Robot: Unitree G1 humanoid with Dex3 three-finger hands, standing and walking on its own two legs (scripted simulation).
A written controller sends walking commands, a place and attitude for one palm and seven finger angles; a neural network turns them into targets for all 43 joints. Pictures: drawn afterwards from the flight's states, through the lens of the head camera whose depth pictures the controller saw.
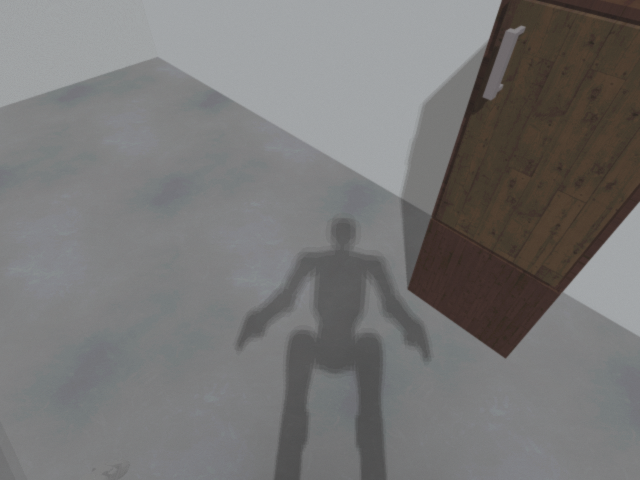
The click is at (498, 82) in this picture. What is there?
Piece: cupboard door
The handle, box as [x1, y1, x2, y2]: [483, 26, 525, 99]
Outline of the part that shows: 524,26 519,26 515,29 510,28 505,31 483,97 491,99 495,96 496,92 501,89 502,84 500,83 517,36 523,32 525,27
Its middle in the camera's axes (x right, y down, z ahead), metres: +0.37 -0.35 +0.78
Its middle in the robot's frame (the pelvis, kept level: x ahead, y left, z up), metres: +0.85 -0.33 +0.15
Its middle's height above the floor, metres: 0.91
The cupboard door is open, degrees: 0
